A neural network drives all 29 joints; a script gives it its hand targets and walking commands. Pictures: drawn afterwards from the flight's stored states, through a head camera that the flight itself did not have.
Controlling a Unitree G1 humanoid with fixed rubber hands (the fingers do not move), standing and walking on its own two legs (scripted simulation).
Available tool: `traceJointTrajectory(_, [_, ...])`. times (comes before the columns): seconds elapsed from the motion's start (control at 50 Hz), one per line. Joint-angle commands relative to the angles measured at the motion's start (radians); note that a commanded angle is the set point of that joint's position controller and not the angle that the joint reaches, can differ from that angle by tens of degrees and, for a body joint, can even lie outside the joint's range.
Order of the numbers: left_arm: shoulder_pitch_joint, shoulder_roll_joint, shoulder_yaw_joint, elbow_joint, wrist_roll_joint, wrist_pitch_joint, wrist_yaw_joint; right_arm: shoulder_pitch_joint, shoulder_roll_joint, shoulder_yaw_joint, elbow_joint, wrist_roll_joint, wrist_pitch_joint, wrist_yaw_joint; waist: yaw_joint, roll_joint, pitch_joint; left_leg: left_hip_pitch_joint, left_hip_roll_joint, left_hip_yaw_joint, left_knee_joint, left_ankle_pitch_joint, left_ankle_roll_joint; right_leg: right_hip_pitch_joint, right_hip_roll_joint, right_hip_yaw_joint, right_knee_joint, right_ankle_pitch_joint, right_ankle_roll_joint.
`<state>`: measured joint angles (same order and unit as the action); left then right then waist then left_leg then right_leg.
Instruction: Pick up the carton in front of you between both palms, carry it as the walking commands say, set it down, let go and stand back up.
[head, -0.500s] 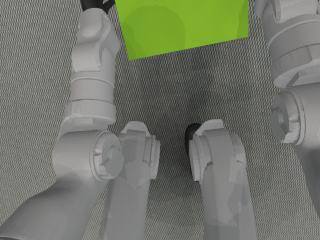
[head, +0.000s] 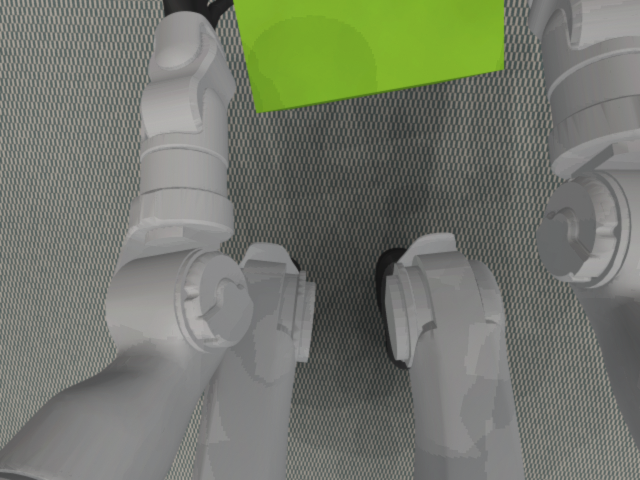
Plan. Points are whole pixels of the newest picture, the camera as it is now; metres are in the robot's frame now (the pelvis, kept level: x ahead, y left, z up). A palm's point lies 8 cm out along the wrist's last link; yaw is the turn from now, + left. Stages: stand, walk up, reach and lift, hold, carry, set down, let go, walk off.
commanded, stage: set down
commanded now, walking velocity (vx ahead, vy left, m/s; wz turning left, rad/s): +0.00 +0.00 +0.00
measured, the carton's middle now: out of the picture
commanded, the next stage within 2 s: let go in 1.80 s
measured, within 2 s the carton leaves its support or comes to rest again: rests again in 0.02 s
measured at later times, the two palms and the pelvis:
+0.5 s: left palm (189, 7) +0.55 +0.10 -0.18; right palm out of the picture +0.57 -0.21 -0.18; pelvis +0.01 +0.00 -0.01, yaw +0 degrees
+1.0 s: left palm (143, 4) +0.54 +0.12 -0.12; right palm out of the picture +0.56 -0.26 -0.12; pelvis -0.02 +0.00 +0.00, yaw +1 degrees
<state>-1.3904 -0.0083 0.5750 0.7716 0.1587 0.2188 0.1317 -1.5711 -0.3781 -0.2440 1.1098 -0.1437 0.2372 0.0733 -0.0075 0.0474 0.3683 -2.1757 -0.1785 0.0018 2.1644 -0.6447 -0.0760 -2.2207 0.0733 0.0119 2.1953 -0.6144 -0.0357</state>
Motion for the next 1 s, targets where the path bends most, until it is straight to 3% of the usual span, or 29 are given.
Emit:
traceJointTrajectory(0.0, [-0.364, -0.688, -0.34, 0.16, -0.056, 0.019, -0.23, -0.247, 0.717, 0.16, 0.082, 0.025, -0.01, 0.194, -0.059, -0.054, -0.81, 0.153, 0.003, 0.072, -0.108, 0.234, 0.035, 0.588, 0.009, 0.069, -0.195, 0.415, -0.007])
traceJointTrajectory(0.02, [-0.379, -0.67, -0.331, 0.142, -0.043, 0.014, -0.237, -0.238, 0.734, 0.163, 0.067, 0.032, -0.013, 0.197, -0.015, -0.077, -0.816, 0.19, 0.006, 0.054, -0.115, 0.231, 0.048, 0.547, 0.013, 0.065, -0.185, 0.389, -0.003])
traceJointTrajectory(0.04, [-0.384, -0.661, -0.321, 0.165, -0.064, 0.017, -0.236, -0.209, 0.731, 0.132, 0.072, 0.029, -0.017, 0.197, -0.066, -0.044, -0.805, 0.176, 0.017, 0.055, -0.103, 0.209, 0.043, 0.533, 0.012, 0.058, -0.199, 0.368, -0.022])
traceJointTrajectory(0.06, [-0.35, -0.626, -0.325, 0.157, -0.045, 0.017, -0.229, -0.244, 0.713, 0.192, 0.065, 0.057, -0.019, 0.186, 0.03, -0.073, -0.75, 0.183, 0.006, 0.057, -0.126, 0.263, 0.048, 0.526, 0.017, 0.087, -0.212, 0.406, -0.009])
traceJointTrajectory(0.08, [-0.334, -0.647, -0.336, 0.152, -0.069, 0.009, -0.225, -0.223, 0.675, 0.164, 0.091, 0.045, -0.02, 0.184, -0.045, -0.031, -0.783, 0.178, 0.014, 0.066, -0.102, 0.227, 0.035, 0.555, 0.011, 0.056, -0.182, 0.376, -0.017])
traceJointTrajectory(0.1, [-0.367, -0.606, -0.296, 0.161, -0.032, 0.008, -0.235, -0.195, 0.722, 0.175, 0.033, 0.038, -0.016, 0.188, -0.001, -0.068, -0.746, 0.162, 0.017, 0.039, -0.102, 0.251, 0.054, 0.492, 0.006, 0.072, -0.16, 0.402, -0.006])
traceJointTrajectory(0.14, [-0.32, -0.638, -0.327, 0.185, -0.056, 0.027, -0.238, -0.196, 0.659, 0.129, 0.083, 0.008, -0.015, 0.188, -0.069, -0.016, -0.747, 0.2, 0.01, 0.025, -0.13, 0.251, 0.043, 0.512, 0.005, 0.046, -0.177, 0.397, -0.019])
traceJointTrajectory(0.22, [-0.289, -0.633, -0.324, 0.214, -0.038, 0.008, -0.235, -0.179, 0.728, 0.153, 0.089, 0.025, -0.022, 0.196, -0.004, -0.054, -0.727, 0.194, 0.011, 0.041, -0.096, 0.302, 0.048, 0.484, -0.001, 0.088, -0.169, 0.454, -0.012])
traceJointTrajectory(0.24, [-0.292, -0.623, -0.3, 0.207, -0.052, 0.012, -0.247, -0.113, 0.703, 0.129, 0.129, -0.012, -0.006, 0.194, -0.082, -0.081, -0.741, 0.159, -0.009, 0.035, -0.117, 0.26, 0.042, 0.519, 0.015, 0.044, -0.168, 0.431, -0.018])
traceJointTrajectory(0.28, [-0.288, -0.56, -0.273, 0.221, -0.002, 0.0, -0.231, -0.203, 0.681, 0.161, 0.053, 0.034, -0.018, 0.195, 0.007, -0.09, -0.653, 0.169, 0.024, 0.045, -0.075, 0.3, 0.05, 0.461, 0.003, 0.09, -0.174, 0.443, -0.007])
traceJointTrajectory(0.3, [-0.294, -0.581, -0.306, 0.214, -0.047, 0.009, -0.227, -0.179, 0.653, 0.145, 0.077, 0.02, -0.008, 0.196, -0.035, -0.082, -0.717, 0.198, 0.013, 0.028, -0.085, 0.258, 0.045, 0.475, -0.003, 0.044, -0.142, 0.395, 0.0])
traceJointTrajectory(0.32, [-0.272, -0.496, -0.257, 0.224, 0.01, 0.013, -0.223, -0.177, 0.645, 0.134, 0.057, 0.003, -0.002, 0.193, 0.007, -0.072, -0.653, 0.182, 0.019, 0.047, -0.085, 0.231, 0.056, 0.437, -0.003, 0.076, -0.171, 0.352, -0.007])
traceJointTrajectory(0.34, [-0.234, -0.479, -0.24, 0.2, -0.005, 0.012, -0.213, -0.194, 0.576, 0.125, 0.066, 0.001, -0.006, 0.178, -0.023, -0.105, -0.707, 0.209, 0.021, 0.03, -0.091, 0.204, 0.049, 0.456, 0.002, 0.037, -0.135, 0.321, -0.001])
traceJointTrajectory(0.36, [-0.243, -0.432, -0.236, 0.176, 0.034, 0.006, -0.202, -0.168, 0.598, 0.138, 0.119, 0.017, -0.002, 0.178, 0.072, -0.074, -0.674, 0.21, 0.016, 0.07, -0.097, 0.218, 0.036, 0.458, 0.006, 0.061, -0.149, 0.305, 0.006])
traceJointTrajectory(0.4, [-0.305, -0.355, -0.257, 0.204, -0.046, -0.003, -0.181, -0.148, 0.462, 0.067, 0.142, -0.053, -0.003, 0.146, -0.093, -0.082, -0.672, 0.236, 0.034, 0.021, -0.091, 0.199, 0.029, 0.481, -0.012, 0.057, -0.148, 0.314, -0.002])
traceJointTrajectory(0.42, [-0.21, -0.24, -0.162, 0.197, 0.029, -0.016, -0.153, -0.111, 0.32, 0.024, 0.085, -0.05, -0.028, 0.12, -0.007, -0.055, -0.663, 0.254, 0.026, 0.065, -0.087, 0.218, 0.015, 0.46, -0.011, 0.059, -0.156, 0.312, 0.005])
traceJointTrajectory(0.5, [-0.158, 0.197, -0.144, 0.142, -0.076, -0.103, -0.017, -0.17, -0.16, 0.013, -0.008, 0.056, -0.133, -0.033, -0.018, -0.06, -0.88, 0.307, 0.063, 0.047, -0.047, 0.352, -0.005, 0.558, -0.035, 0.052, -0.123, 0.45, 0.006])
traceJointTrajectory(0.52, [-0.191, 0.271, -0.153, 0.109, -0.087, -0.117, 0.01, -0.264, -0.289, 0.055, -0.016, 0.088, -0.156, -0.059, 0.034, -0.064, -0.931, 0.325, 0.069, 0.065, -0.039, 0.381, -0.015, 0.582, -0.044, 0.073, -0.121, 0.472, 0.017])
traceJointTrajectory(0.58, [-0.242, 0.317, -0.241, 0.12, -0.23, -0.145, 0.041, -0.287, -0.266, 0.137, -0.024, 0.209, -0.172, -0.07, 0.044, -0.093, -1.032, 0.418, 0.078, 0.044, -0.044, 0.456, 0.015, 0.625, -0.06, 0.095, -0.113, 0.497, 0.024])
traceJointTrajectory(0.6, [-0.315, 0.32, -0.306, 0.073, -0.275, -0.151, 0.037, -0.298, -0.314, 0.078, -0.028, 0.201, -0.185, -0.073, -0.047, -0.042, -1.069, 0.434, 0.076, 0.03, -0.031, 0.475, 0.019, 0.567, -0.054, 0.081, -0.114, 0.482, 0.003])
traceJointTrajectory(0.62, [-0.272, 0.309, -0.323, 0.066, -0.318, -0.155, 0.036, -0.296, -0.241, 0.198, -0.057, 0.279, -0.192, -0.068, 0.018, -0.104, -1.17, 0.453, 0.083, 0.074, -0.023, 0.479, 0.02, 0.683, -0.068, 0.083, -0.094, 0.535, 0.018])
traceJointTrajectory(0.7, [-0.333, 0.271, -0.422, 0.071, -0.416, -0.115, 0.04, -0.364, -0.317, 0.208, -0.062, 0.29, -0.165, -0.054, -0.08, -0.171, -1.217, 0.457, 0.099, 0.045, -0.045, 0.422, 0.026, 0.826, -0.094, 0.076, -0.134, 0.531, 0.015])
traceJointTrajectory(0.74, [-0.33, 0.292, -0.39, 0.057, -0.385, -0.087, 0.058, -0.367, -0.354, 0.221, -0.02, 0.329, -0.145, -0.031, 0.03, -0.113, -1.2, 0.459, 0.1, 0.059, -0.108, 0.365, 0.016, 0.735, -0.091, 0.082, -0.12, 0.41, -0.002])
traceJointTrajectory(0.76, [-0.305, 0.325, -0.375, 0.022, -0.409, -0.075, 0.063, -0.378, -0.384, 0.141, -0.093, 0.257, -0.135, -0.023, -0.054, -0.152, -1.293, 0.48, 0.107, 0.025, -0.105, 0.363, 0.027, 0.804, -0.085, 0.068, -0.141, 0.424, 0.005])
traceJointTrajectory(0.82, [-0.327, 0.392, -0.339, -0.05, -0.377, -0.041, 0.108, -0.393, -0.444, 0.204, -0.114, 0.324, -0.089, -0.006, 0.021, -0.138, -1.395, 0.616, 0.088, 0.078, -0.145, 0.343, 0.026, 0.855, -0.084, 0.043, -0.175, 0.38, 0.012])
traceJointTrajectory(0.84, [-0.297, 0.341, -0.332, -0.06, -0.379, -0.026, 0.12, -0.436, -0.421, 0.23, -0.211, 0.315, -0.077, -0.007, 0.04, -0.22, -1.486, 0.641, 0.078, 0.09, -0.148, 0.369, 0.037, 0.922, -0.09, 0.045, -0.205, 0.382, 0.014])
traceJointTrajectory(0.86, [-0.271, 0.325, -0.344, 0.055, -0.347, 0.014, 0.124, -0.345, -0.37, 0.25, 0.056, 0.316, -0.034, 0.005, 0.04, -0.162, -1.234, 0.503, 0.092, 0.086, -0.219, 0.239, 0.021, 0.862, -0.084, 0.052, -0.225, 0.291, 0.0])
traceJointTrajectory(0.88, [-0.253, 0.298, -0.33, -0.076, -0.333, 0.005, 0.122, -0.356, -0.324, 0.237, -0.16, 0.326, -0.029, 0.003, 0.05, -0.167, -1.36, 0.542, 0.083, 0.11, -0.203, 0.265, 0.032, 0.917, -0.076, 0.049, -0.238, 0.329, 0.019])
traceJointTrajectory(0.98, [-0.291, 0.309, -0.234, -0.065, -0.243, 0.019, 0.118, -0.361, -0.313, 0.216, -0.066, 0.288, -0.009, 0.013, 0.086, -0.199, -1.192, 0.415, 0.087, 0.102, -0.282, 0.204, 0.036, 0.81, -0.061, 0.076, -0.339, 0.245, 0.017])
